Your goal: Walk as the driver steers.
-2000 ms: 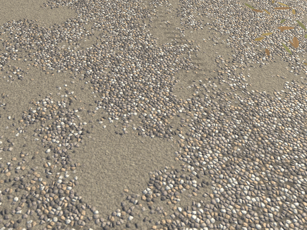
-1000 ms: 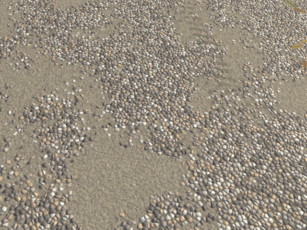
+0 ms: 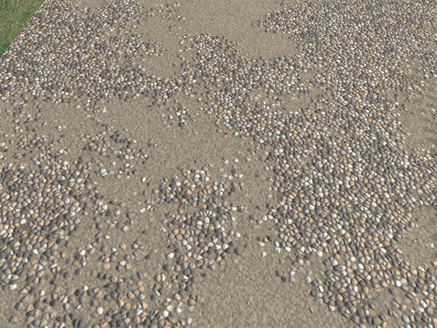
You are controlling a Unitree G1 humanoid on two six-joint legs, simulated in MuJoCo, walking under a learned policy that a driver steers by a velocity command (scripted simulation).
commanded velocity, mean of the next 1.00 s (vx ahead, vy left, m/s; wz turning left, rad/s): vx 0.49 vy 0.00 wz -0.44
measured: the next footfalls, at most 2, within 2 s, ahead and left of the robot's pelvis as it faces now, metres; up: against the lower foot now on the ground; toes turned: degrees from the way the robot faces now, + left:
right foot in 0.20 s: +0.29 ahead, -0.10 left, +0.00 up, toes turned -7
left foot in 0.64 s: +0.59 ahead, +0.05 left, +0.00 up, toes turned -26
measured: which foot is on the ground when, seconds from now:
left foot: down 0.00-0.18, up 0.20-0.62, down 0.64-1.00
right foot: up 0.00-0.18, down 0.20-0.66, up 0.68-1.00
